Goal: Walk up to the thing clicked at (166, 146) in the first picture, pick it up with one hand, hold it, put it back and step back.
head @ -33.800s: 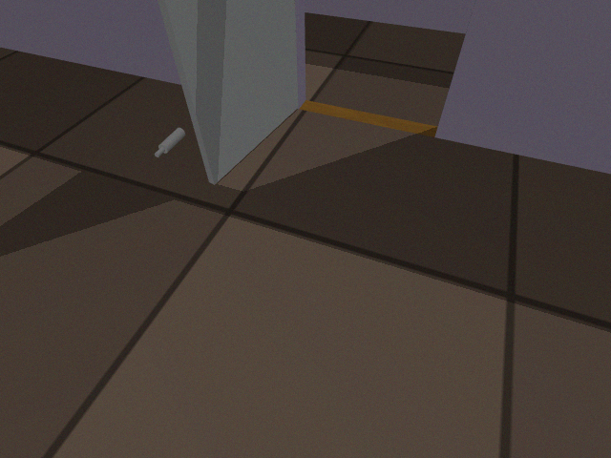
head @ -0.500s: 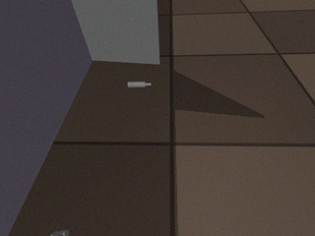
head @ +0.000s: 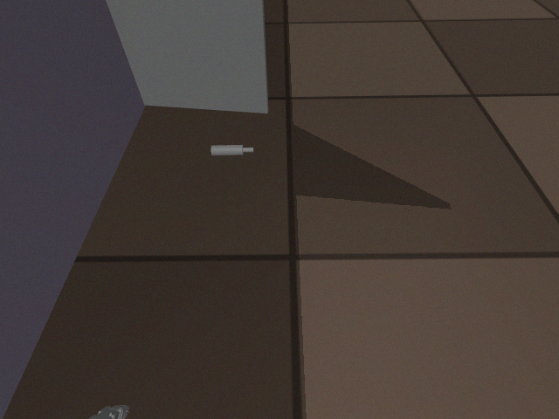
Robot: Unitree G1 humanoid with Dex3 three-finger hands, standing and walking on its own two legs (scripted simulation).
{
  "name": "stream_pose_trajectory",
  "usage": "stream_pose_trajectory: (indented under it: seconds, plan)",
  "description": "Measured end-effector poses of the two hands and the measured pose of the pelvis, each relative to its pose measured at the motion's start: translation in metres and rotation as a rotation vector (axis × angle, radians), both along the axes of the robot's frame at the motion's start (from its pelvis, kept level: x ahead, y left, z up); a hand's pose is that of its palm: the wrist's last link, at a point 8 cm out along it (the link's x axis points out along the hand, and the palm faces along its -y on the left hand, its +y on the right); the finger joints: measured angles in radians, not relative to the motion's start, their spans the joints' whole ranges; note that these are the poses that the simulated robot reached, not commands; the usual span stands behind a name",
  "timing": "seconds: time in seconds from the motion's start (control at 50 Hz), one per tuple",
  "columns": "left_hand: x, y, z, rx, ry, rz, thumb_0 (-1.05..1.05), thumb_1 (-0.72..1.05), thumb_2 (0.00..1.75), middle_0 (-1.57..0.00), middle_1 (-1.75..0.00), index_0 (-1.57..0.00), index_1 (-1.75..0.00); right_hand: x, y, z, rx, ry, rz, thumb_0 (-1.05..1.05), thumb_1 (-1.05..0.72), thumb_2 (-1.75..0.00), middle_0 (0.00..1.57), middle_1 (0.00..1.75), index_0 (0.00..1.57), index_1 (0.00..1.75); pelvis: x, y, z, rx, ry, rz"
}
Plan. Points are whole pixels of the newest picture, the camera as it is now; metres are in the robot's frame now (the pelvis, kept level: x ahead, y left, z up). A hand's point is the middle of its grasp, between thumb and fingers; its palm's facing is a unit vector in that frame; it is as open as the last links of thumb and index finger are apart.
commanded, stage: walk up
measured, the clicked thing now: (232, 150) +1.51 +0.32 -0.75
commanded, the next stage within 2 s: stand in 0.16 s
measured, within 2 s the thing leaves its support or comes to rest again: neither
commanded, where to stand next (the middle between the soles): +0.04 +0.00 m, yaw +2 degrees
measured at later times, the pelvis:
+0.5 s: pelvis +0.00 +0.00 +0.01, yaw +1 degrees
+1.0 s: pelvis -0.01 +0.00 +0.01, yaw +2 degrees
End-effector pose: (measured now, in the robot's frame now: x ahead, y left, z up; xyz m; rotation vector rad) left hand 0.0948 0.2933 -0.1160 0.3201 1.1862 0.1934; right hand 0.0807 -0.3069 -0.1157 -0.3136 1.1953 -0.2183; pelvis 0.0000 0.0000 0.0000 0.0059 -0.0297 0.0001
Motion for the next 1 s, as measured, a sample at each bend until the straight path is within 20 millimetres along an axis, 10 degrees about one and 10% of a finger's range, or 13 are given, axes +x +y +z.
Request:
stream_pose_trajectory:
  seconds: [1.0]
  plan:
    - [-0.044, 0.001, 0.003, 0.004, 0.060, 0.039, 0.01, 0.91, 0.90, -0.20, -0.30, -0.20, -0.30, -0.020, 0.004, -0.001, 0.021, 0.071, 0.011, 0.00, -0.90, -0.90, 0.20, 0.30, 0.20, 0.30, -0.007, -0.005, 0.007, -0.001, -0.007, 0.035]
